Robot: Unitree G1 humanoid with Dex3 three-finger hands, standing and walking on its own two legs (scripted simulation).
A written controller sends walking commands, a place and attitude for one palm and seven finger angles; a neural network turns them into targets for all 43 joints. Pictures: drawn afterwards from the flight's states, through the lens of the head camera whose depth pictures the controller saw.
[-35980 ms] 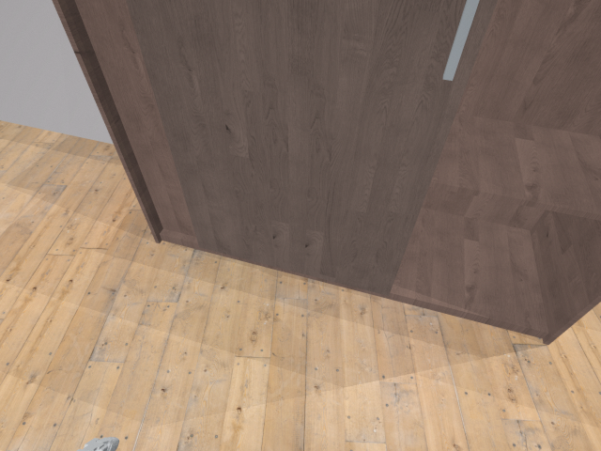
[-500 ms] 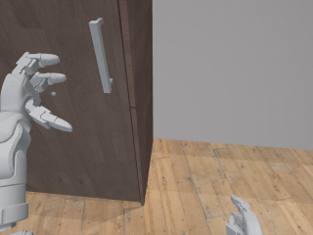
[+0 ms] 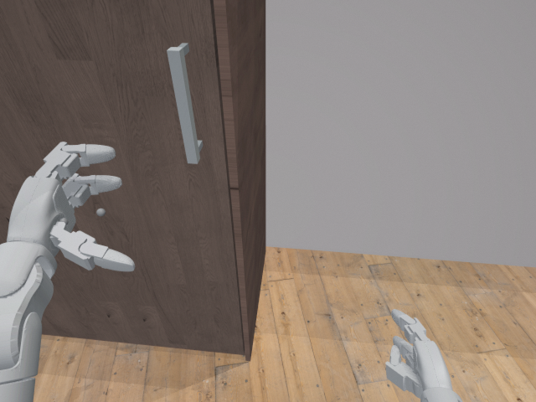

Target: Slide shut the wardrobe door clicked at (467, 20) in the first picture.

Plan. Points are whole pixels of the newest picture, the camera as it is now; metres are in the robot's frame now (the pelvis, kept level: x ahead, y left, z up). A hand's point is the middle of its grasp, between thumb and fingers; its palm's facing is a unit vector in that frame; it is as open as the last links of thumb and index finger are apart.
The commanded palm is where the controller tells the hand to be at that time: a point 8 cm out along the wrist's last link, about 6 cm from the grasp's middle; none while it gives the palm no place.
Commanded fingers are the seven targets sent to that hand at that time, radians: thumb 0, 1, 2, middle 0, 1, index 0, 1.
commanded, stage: draw the hand back to the body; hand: left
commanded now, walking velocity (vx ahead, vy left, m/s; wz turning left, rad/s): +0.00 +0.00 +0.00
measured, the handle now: (188, 106) +0.49 +0.20 +0.25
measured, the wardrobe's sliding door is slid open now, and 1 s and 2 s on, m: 0.00 0.00 0.00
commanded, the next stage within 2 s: step back with the hand held close in 1.00 s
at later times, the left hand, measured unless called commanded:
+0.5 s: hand (107, 237) +0.25 +0.25 +0.17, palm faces +0.37 -0.87 -0.33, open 10.0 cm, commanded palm +0.19 +0.29 +0.19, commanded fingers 0.00 0.72 0.81 -0.21 -0.41 -0.21 -0.41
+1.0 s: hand (115, 245) +0.25 +0.24 +0.16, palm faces +0.39 -0.85 -0.34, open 7.5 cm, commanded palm +0.20 +0.28 +0.18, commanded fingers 0.00 0.90 0.90 -0.20 -0.30 -0.20 -0.30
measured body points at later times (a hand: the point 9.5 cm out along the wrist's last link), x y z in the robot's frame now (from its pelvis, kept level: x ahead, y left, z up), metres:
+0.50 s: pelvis +0.03 +0.00 +0.01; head +0.00 +0.00 +0.46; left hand +0.22 +0.29 +0.19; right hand +0.19 -0.24 -0.07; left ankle +0.07 +0.05 -0.73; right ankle -0.01 -0.09 -0.73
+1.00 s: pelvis +0.04 -0.01 +0.01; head +0.01 -0.02 +0.46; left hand +0.22 +0.28 +0.18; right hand +0.23 -0.23 -0.07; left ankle +0.07 +0.05 -0.73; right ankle -0.01 -0.09 -0.73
